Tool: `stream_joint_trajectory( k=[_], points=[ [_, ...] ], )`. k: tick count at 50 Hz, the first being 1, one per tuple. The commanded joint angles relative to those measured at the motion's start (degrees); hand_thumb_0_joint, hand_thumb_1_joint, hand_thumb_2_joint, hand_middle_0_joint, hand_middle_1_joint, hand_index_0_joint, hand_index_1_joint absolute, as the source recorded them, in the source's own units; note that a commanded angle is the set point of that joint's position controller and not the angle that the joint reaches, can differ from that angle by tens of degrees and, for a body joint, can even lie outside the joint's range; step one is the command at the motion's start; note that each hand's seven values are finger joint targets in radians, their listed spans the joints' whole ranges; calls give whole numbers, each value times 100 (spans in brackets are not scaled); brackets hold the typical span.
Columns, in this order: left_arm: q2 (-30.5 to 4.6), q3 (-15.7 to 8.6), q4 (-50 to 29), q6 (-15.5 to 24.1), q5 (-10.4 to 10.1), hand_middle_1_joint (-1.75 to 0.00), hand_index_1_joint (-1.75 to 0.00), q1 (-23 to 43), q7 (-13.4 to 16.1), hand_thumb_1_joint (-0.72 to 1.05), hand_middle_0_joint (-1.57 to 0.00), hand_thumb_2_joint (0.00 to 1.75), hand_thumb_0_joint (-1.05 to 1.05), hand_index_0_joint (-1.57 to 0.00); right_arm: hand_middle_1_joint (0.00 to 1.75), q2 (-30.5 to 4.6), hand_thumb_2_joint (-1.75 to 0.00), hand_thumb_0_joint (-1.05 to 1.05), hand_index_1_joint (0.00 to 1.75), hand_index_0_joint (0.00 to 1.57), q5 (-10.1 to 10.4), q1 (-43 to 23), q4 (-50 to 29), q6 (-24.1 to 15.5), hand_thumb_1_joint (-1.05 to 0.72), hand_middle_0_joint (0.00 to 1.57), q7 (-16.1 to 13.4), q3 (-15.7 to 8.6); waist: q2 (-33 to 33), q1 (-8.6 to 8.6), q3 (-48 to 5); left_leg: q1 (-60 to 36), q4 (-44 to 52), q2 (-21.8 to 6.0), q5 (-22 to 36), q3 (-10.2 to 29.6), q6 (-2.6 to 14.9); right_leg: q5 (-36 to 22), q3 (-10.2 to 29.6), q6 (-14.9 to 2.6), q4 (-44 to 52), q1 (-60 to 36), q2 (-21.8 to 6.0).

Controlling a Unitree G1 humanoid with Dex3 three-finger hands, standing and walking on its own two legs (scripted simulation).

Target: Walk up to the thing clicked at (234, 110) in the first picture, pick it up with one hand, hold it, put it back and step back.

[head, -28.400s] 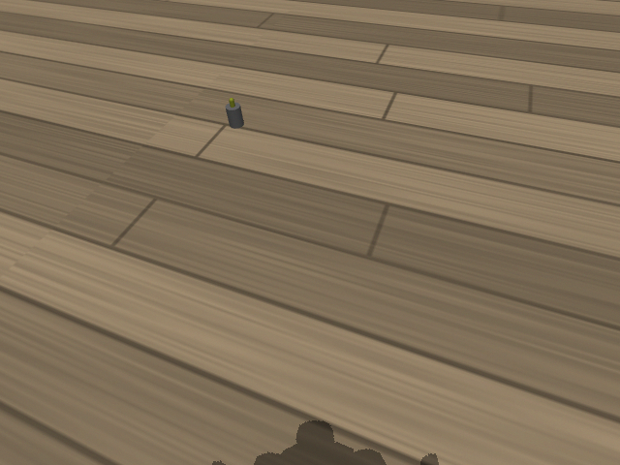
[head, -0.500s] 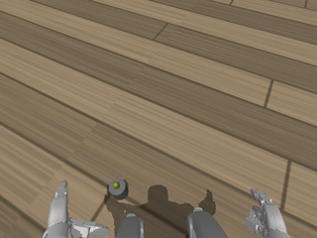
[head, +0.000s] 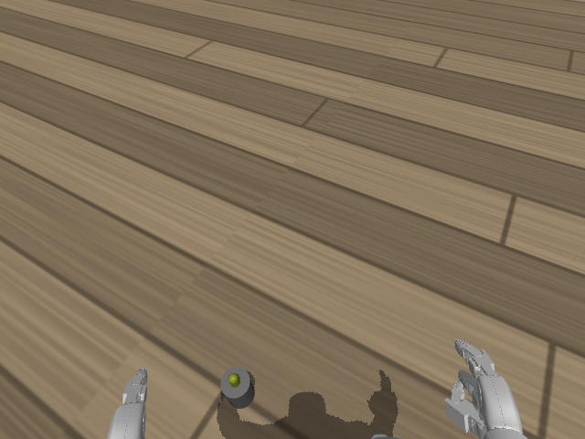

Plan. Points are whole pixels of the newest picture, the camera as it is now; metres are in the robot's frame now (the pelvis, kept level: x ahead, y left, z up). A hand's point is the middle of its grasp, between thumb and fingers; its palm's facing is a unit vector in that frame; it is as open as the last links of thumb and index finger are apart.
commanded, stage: home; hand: left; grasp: from the side
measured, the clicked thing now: (237, 385) +0.38 +0.21 -0.63
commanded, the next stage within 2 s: stand in 1.42 s
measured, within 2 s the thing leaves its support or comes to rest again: neither
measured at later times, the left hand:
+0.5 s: hand (183, 430) +0.17 +0.18 -0.05, palm faces +0.11 -0.95 -0.29, open 17.4 cm
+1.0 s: hand (185, 436) +0.16 +0.17 -0.05, palm faces +0.11 -0.95 -0.29, open 17.3 cm
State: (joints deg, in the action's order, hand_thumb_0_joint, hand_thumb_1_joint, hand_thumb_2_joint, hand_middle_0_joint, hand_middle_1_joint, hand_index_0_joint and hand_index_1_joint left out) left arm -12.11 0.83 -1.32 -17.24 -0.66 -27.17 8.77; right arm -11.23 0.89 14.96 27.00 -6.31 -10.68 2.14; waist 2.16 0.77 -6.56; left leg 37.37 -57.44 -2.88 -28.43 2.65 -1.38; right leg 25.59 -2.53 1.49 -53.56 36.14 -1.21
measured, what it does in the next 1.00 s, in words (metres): stands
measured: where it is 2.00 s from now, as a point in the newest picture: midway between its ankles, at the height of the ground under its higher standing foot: outside the picture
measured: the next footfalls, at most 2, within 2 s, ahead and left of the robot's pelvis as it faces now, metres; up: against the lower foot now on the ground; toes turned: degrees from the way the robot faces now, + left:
none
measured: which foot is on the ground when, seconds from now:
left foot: down 0.00-1.00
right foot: down 0.00-1.00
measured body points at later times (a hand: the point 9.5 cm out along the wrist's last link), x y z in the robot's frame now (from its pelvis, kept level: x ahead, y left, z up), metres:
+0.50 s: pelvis +0.00 -0.01 +0.00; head +0.02 -0.01 +0.45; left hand +0.16 +0.22 -0.03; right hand +0.16 -0.24 -0.07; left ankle +0.01 +0.13 -0.68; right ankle +0.01 -0.14 -0.68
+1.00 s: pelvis +0.00 -0.01 +0.01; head +0.01 -0.01 +0.46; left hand +0.15 +0.22 -0.03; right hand +0.16 -0.25 -0.07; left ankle +0.01 +0.13 -0.68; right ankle +0.01 -0.14 -0.68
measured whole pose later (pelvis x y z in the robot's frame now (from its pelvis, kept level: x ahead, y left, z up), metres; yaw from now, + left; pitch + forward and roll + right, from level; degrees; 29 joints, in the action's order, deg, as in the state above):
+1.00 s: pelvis +0.00 -0.01 +0.01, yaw +0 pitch +7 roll -2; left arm -11.3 0.7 0.9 -16.3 -0.6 -25.7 7.9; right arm -11.5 0.7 15.2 29.4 -7.0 -10.7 1.9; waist 2.2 0.8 -5.6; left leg 34.9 -54.8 -3.1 -26.8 2.8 -2.1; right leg 24.6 -2.7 0.8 -51.9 34.2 -0.9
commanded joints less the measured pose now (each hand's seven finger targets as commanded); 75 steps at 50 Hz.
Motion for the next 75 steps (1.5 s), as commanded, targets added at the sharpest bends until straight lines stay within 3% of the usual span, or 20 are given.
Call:
stream_joint_trajectory(
  k=[1,5,7,13,15,16,20,24,43,52,55,63,67,75],
  points=[
    [-579,-294,-1195,333,51,-5,-5,352,45,-55,-5,6,0,-5,30,-689,-90,0,30,20,-37,-282,-825,-313,-90,20,-98,-306,260,100,-775,-635,1133,204,1335,-126,73,-983,-177,-207,755,-535,256],
    [-512,-281,-857,291,39,-6,-6,184,42,-54,-5,6,0,-5,30,-668,-90,0,30,20,-39,-317,-774,-327,-90,20,-102,-278,32,94,-475,-497,1101,228,1302,-166,104,-1001,-185,-168,904,-548,235],
    [-576,-352,-961,306,33,-6,-6,219,40,-53,-5,7,0,-5,30,-668,-90,0,30,20,-32,-342,-764,-325,-90,20,-89,-282,36,33,-532,-504,1118,234,1341,-173,100,-1029,-197,-175,910,-612,233],
    [-511,-323,-924,339,36,-6,-6,164,15,-52,-5,7,0,-5,30,-668,-90,0,30,20,-33,-325,-754,-317,-90,20,-68,-299,-20,59,-586,-579,1109,232,1436,-205,104,-1145,-173,-165,921,-647,236],
    [-699,-457,-1169,372,37,-5,-5,316,30,-57,-5,4,0,-5,30,-668,-90,0,30,20,-24,-283,-728,-304,-90,20,-67,-317,86,0,-622,-603,1089,239,1521,-226,99,-1225,-162,-165,914,-657,226],
    [-509,-331,-825,348,43,-6,-6,109,5,-55,-5,6,0,-5,30,-657,-90,0,30,20,-42,-284,-720,-300,-90,20,-68,-308,-41,67,-575,-588,1062,240,1554,-222,106,-1276,-168,-153,918,-667,232],
    [-458,-301,-858,358,29,-6,-6,144,-12,-55,-5,6,0,-5,30,-688,-90,0,30,20,-47,-301,-716,-298,-90,20,-58,-331,-17,77,-687,-642,1073,223,1672,-213,105,-1375,-159,-173,879,-721,230],
    [-552,-361,-874,375,40,-6,-6,294,4,-54,-5,6,0,-5,30,-679,-90,0,30,20,-40,-355,-724,-301,-90,20,-50,-316,9,39,-537,-569,1181,240,1273,-220,121,-995,-153,-168,983,-633,220],
    [-501,-322,-863,392,40,-6,-6,365,-27,-53,-5,7,0,-5,30,-670,-90,0,30,20,-41,-358,-704,-360,-90,20,-81,-312,-74,98,-480,-587,1158,253,1094,-279,145,-867,-107,-136,1071,-565,196],
    [-533,-370,-849,397,31,-6,-6,292,-27,-54,-5,6,0,-5,30,-653,-90,0,30,20,-44,-410,-710,-389,-90,20,-84,-301,-82,1,-430,-485,1197,265,945,-268,149,-693,-133,-148,1116,-595,181],
    [-534,-363,-923,412,40,-6,-6,363,-28,-52,-5,7,0,-5,30,-650,-90,0,30,20,-46,-386,-714,-408,-90,20,-92,-300,-92,55,-441,-488,1178,270,860,-292,160,-635,-98,-141,1156,-561,173],
    [-510,-354,-951,415,48,-6,-6,242,-21,-53,-5,7,0,-5,30,-665,-90,0,30,20,-57,-319,-654,-405,-90,20,-90,-327,-18,19,-624,-663,1113,239,1425,-269,134,-1163,-117,-156,992,-684,199],
    [-484,-341,-859,416,45,-6,-6,311,-20,-51,-5,8,0,-5,30,-667,-90,0,30,20,-62,-341,-646,-414,-90,20,-76,-315,56,30,-414,-543,1208,234,1163,-240,127,-902,-155,-165,1007,-604,208],
    [-481,-320,-854,413,48,-6,-6,282,-32,-52,-5,7,0,-5,30,-684,-90,0,30,20,-64,-337,-649,-416,-90,20,-68,-333,-13,32,-456,-584,1228,213,1260,-221,118,-958,-184,-173,965,-599,236]
  ],
)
